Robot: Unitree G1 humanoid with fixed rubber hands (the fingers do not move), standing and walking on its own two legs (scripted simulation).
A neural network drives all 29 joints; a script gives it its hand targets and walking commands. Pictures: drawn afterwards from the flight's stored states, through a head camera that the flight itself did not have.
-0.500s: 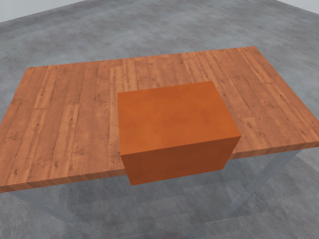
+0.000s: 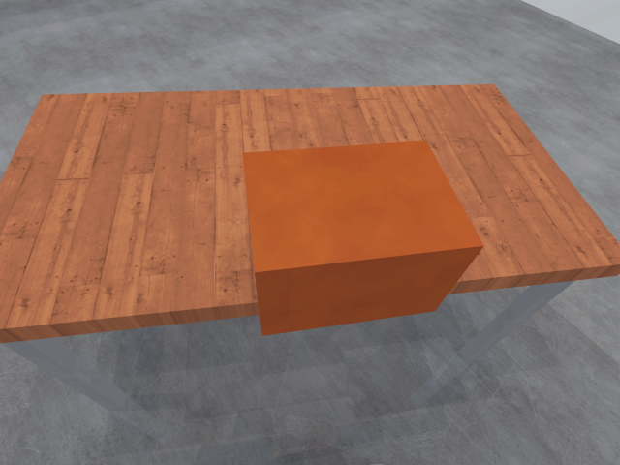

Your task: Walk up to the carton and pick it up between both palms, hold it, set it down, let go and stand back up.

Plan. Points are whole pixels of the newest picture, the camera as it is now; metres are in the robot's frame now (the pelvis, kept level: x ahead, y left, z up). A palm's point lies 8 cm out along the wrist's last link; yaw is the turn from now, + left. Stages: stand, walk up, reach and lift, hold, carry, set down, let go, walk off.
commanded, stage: walk up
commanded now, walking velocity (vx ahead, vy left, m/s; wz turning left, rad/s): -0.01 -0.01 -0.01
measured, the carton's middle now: (344, 237) +0.44 -0.05 -0.01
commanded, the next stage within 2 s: none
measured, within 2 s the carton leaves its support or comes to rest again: neither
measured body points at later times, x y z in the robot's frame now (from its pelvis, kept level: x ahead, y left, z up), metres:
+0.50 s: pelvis -0.01 +0.03 +0.02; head -0.01 +0.02 +0.47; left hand +0.01 +0.24 -0.14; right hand -0.01 -0.19 -0.14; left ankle -0.03 +0.09 -0.72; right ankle -0.04 -0.10 -0.72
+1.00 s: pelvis +0.05 -0.03 +0.02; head +0.05 -0.08 +0.47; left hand -0.02 +0.18 -0.12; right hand +0.08 -0.28 -0.15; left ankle +0.03 +0.11 -0.64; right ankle +0.01 -0.16 -0.72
